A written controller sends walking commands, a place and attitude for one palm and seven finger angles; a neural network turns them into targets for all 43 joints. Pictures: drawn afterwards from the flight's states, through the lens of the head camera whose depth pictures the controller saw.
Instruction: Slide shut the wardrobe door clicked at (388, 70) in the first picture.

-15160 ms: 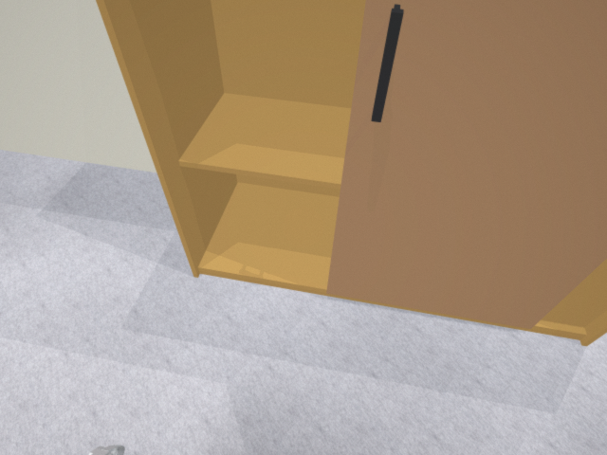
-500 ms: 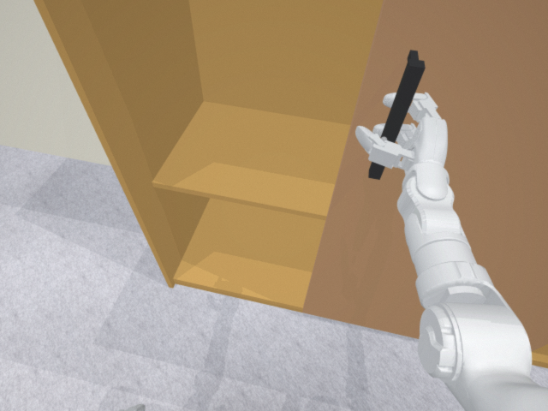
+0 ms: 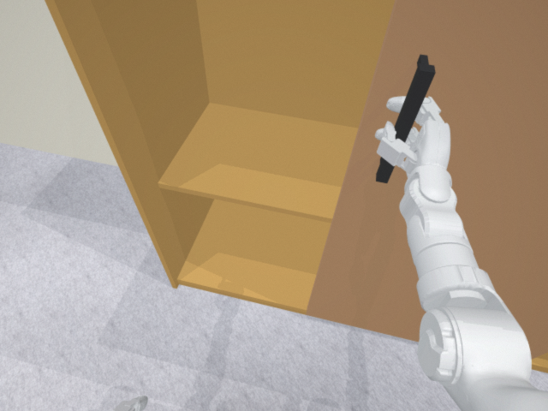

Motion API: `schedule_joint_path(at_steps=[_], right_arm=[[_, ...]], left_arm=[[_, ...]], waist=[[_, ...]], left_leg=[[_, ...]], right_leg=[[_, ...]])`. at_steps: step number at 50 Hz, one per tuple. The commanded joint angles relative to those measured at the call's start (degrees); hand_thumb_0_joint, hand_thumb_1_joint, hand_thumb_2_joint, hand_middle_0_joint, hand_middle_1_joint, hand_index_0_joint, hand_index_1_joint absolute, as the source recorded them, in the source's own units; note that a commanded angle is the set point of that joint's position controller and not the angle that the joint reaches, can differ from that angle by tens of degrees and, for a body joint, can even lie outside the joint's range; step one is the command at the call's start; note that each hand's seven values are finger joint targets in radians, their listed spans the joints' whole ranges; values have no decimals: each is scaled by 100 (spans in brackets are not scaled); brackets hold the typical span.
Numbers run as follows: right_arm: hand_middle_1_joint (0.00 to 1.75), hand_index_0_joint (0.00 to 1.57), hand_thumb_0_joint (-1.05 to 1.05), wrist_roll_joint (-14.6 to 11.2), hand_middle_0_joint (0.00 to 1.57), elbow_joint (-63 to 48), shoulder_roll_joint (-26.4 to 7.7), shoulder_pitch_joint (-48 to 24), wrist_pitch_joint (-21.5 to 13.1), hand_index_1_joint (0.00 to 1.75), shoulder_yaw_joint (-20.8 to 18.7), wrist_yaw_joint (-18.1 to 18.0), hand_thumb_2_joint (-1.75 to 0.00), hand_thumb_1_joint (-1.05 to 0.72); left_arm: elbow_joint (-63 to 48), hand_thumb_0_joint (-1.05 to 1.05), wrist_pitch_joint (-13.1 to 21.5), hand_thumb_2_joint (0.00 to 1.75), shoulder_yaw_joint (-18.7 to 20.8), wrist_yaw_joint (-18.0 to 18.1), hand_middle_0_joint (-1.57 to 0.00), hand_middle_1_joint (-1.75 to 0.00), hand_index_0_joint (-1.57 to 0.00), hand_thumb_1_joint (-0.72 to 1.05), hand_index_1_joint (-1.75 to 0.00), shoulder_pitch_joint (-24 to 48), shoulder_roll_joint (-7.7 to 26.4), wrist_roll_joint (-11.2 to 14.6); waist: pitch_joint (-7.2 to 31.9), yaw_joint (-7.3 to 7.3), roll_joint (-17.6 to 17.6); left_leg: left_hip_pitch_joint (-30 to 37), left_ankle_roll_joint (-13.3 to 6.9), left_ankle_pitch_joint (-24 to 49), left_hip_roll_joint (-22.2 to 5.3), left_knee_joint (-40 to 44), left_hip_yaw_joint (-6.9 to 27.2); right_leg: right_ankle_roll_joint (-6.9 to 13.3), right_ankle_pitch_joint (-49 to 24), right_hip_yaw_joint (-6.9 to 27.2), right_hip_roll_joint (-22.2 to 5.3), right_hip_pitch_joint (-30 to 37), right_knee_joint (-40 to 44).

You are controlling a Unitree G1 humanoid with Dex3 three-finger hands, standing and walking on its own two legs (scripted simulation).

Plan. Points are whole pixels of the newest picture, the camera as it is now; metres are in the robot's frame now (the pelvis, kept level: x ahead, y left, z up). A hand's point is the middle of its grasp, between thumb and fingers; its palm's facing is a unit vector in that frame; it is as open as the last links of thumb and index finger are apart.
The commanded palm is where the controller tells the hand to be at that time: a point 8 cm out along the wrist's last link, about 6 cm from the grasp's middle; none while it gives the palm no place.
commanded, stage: grip the handle and tug to test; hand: right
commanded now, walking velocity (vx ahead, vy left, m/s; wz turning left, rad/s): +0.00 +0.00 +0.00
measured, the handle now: (400, 124) +0.52 -0.12 +0.16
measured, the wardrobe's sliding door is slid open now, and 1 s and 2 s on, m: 0.51 0.51 0.44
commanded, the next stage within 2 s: tug the door sideways, standing still in 0.42 s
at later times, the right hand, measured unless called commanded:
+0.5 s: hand (386, 144) +0.47 -0.09 +0.17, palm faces +0.09 +1.00 +0.03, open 5.9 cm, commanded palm +0.41 -0.15 +0.16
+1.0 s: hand (381, 142) +0.47 -0.08 +0.17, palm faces +0.17 +0.99 -0.03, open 5.7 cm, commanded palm +0.45 -0.08 +0.16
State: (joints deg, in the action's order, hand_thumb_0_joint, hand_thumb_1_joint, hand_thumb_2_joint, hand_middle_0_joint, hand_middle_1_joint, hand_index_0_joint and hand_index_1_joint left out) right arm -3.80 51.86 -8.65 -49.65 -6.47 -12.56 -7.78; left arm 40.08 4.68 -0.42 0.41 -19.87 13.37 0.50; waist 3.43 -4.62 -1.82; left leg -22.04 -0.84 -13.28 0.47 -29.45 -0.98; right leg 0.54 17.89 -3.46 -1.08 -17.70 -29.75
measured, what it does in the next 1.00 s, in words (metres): stands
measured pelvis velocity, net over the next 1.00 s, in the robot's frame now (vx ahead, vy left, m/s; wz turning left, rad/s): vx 0.02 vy -0.01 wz -0.07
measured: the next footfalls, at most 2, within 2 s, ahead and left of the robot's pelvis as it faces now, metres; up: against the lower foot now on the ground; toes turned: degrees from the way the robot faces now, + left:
none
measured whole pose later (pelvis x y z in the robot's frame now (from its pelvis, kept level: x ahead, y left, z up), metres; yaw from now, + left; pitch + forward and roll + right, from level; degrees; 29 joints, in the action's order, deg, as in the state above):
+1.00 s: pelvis +0.02 -0.01 +0.00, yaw -4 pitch +6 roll +0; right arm -5.6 44.7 -1.5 -50.0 0.9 -1.0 -17.2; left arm 41.9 4.2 0.1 -0.9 -16.6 11.3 0.0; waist 3.1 -0.7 -2.2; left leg -20.2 -0.3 -15.8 -1.5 -30.1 -4.4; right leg 0.8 18.9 0.1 0.7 -17.3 -30.4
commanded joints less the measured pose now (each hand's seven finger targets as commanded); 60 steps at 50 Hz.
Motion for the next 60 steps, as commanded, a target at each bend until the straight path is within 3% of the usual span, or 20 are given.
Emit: schedule_joint_path(at_steps=[1, 2, 8, 11, 13, 17, 18, 20, 24, 26, 27, 28, 32, 34, 36, 38, 46, 54, 57, 60], right_arm=[[140, 45, 0, -66, 45, -1363, -1203, -2670, -405, 140, -269, 32, -90, -90], [140, 45, 0, -52, 45, -1358, -1225, -2454, -398, 140, -333, 27, -90, -90], [140, 45, 0, -164, 45, -1854, -1269, -1669, -311, 140, -476, 84, -90, -90], [140, 45, 0, -180, 45, -2146, -1070, -1517, -185, 140, -283, 106, -90, -90], [140, 45, 0, -182, 45, -2390, -1175, -1216, -112, 140, -411, 72, -90, -90], [140, 45, 0, -229, 45, -2977, -971, -568, 94, 140, -326, 82, -90, -90], [140, 45, 0, -232, 45, -3185, -1015, -492, 144, 140, -340, 76, -90, -90], [140, 45, 0, -267, 45, -3553, -677, -193, 272, 140, -107, 91, -90, -90], [140, 45, 0, -259, 45, -3889, -686, -103, 568, 140, -63, 29, -90, -90], [140, 45, 0, -276, 45, -4127, -762, 120, 690, 140, -192, -6, -90, -90], [140, 45, 0, -252, 45, -4202, -387, -44, 754, 140, 178, -19, -90, -90], [140, 45, 0, -234, 45, -4127, 54, -534, 834, 140, 641, -43, -90, -90], [140, 45, 0, -57, 45, -3602, 295, -1971, 1030, 140, 951, -385, -90, -90], [140, 45, 0, -26, 45, -3489, 588, -2118, 1025, 140, 1152, -463, -90, -90], [140, 45, 0, -38, 45, -3259, 890, -2279, 968, 140, 1394, -457, -90, -90], [140, 45, 0, -24, 45, -3100, 1040, -2493, 841, 140, 1555, -458, -90, -90], [140, 45, 0, -65, 45, -2237, 1670, -3317, 343, 140, 2085, -424, -90, -90], [140, 45, 0, -70, 45, -1696, 2131, -4017, -127, 140, 2455, -530, -90, -90], [140, 45, 0, -75, 45, -1434, 2088, -4045, -225, 140, 2367, -600, -90, -90], [140, 45, 0, -62, 45, -1375, 2149, -4290, -325, 140, 2376, -645, -90, -90]], left_arm=[[-615, 0, 223, 90, 223, 75, -20, -30, -20, 90, -30, -140, 721, 44], [-634, 0, 203, 90, 231, 83, -20, -30, -20, 90, -30, -100, 714, 42], [-806, 0, 187, 90, 235, 62, -20, -30, -20, 90, -30, 40, 719, 75], [-857, 0, 161, 90, 238, 60, -20, -30, -20, 90, -30, 109, 700, 97], [-895, 0, 150, 90, 261, 57, -20, -30, -20, 90, -30, 134, 709, 103], [-990, 0, 107, 90, 270, 39, -20, -30, -20, 90, -30, 272, 676, 107], [-1014, 0, 92, 90, 271, 34, -20, -30, -20, 90, -30, 285, 663, 117], [-1082, 0, 88, 90, 275, 10, -20, -30, -20, 90, -30, 380, 622, 132], [-1083, 0, 10, 90, 263, 30, -20, -30, -20, 90, -30, 457, 626, 137], [-1129, 0, -13, 90, 267, 35, -20, -30, -20, 90, -30, 501, 602, 129], [-1118, 0, -36, 90, 254, 37, -20, -30, -20, 90, -30, 554, 588, 123], [-1036, 0, -17, 90, 239, 38, -20, -30, -20, 90, -30, 525, 556, 139], [-703, 0, -28, 90, 288, 90, -20, -30, -20, 90, -30, 290, 575, 51], [-635, 0, -8, 90, 310, 89, -20, -30, -20, 90, -30, 248, 526, 24], [-561, 0, 15, 90, 291, 65, -20, -30, -20, 90, -30, 190, 503, 3], [-502, 0, 25, 90, 291, 34, -20, -30, -20, 90, -30, 149, 502, -15], [-354, 0, 133, 90, 247, -65, -20, -30, -20, 90, -30, 143, 457, -14], [-97, 0, 442, 90, 295, -160, -20, -30, -20, 90, -30, -61, 454, -42], [-11, 0, 530, 90, 299, -177, -20, -30, -20, 90, -30, -182, 496, -86], [40, 0, 640, 90, 302, -214, -20, -30, -20, 90, -30, -227, 467, -98]], waist=[[1888, 111, 532], [1916, 195, 380], [2093, 358, 519], [1975, 341, 526], [2078, 431, 479], [2187, 548, 322], [2228, 543, 433], [2214, 563, 359], [2089, 523, 463], [2194, 596, 428], [2132, 513, 252], [1924, 303, 262], [1741, -39, 395], [2126, -53, 211], [2187, -112, 262], [2173, -160, 394], [2037, -248, 168], [1979, -385, 124], [1956, -350, 252], [2009, -398, 89]], left_leg=[[1402, -34, 2080, 20, 170, 32], [1456, -56, 2085, 8, 170, 34], [1806, -52, 2462, 0, 163, 35], [1785, -50, 2524, 8, 186, -8], [1909, -59, 2677, -1, 176, -4], [2148, -75, 3251, -19, 135, -7], [2248, -61, 3423, -24, 124, -20], [2237, -58, 3604, -24, 110, -41], [2277, -40, 3818, -40, 147, -64], [2406, -44, 4050, -63, 109, -57], [2314, -49, 4099, -72, 124, -62], [1965, -32, 3864, -39, 164, -119], [1355, -22, 3399, -3, 184, -142], [1322, -25, 3600, -18, 59, -147], [1198, -20, 3592, -26, 15, -164], [1126, -30, 3445, -22, 2, -181], [572, -75, 2525, 21, -54, -212], [6, -83, 1735, 80, -113, -250], [44, -89, 1609, 79, -115, -265], [-101, -76, 1562, 100, -126, -255]], right_leg=[[120, -1671, 68, 115, 241, 205], [111, -1710, 55, 121, 265, 213], [113, -1947, -21, 107, 286, 266], [101, -2030, -34, 93, 340, 305], [99, -2221, -48, 81, 419, 315], [69, -2750, -109, 68, 605, 311], [66, -2839, -110, 59, 601, 330], [48, -3119, -112, 39, 746, 323], [38, -3233, -113, 29, 823, 349], [25, -3439, -103, 25, 876, 316], [18, -3470, -126, 44, 930, 289], [25, -3447, -69, 27, 1034, 254], [40, -3314, 76, 28, 1166, 82], [23, -3720, 120, 41, 1386, -35], [6, -3892, 187, 44, 1480, -99], [10, -3772, 242, 45, 1456, -100], [-52, -3343, 431, 32, 1507, -141], [-145, -2859, 676, -43, 1577, -110], [-166, -2669, 679, -17, 1414, -54], [-178, -2586, 656, -12, 1471, -77]])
